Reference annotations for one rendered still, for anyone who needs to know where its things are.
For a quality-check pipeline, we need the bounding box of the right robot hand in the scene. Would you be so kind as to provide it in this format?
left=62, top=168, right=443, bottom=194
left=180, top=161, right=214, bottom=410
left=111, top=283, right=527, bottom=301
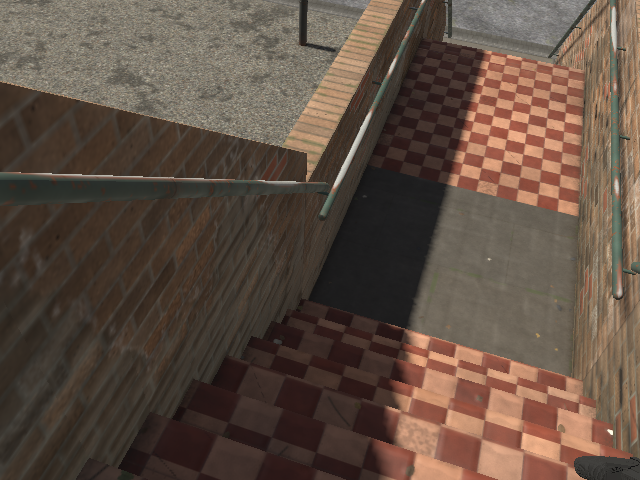
left=574, top=456, right=640, bottom=480

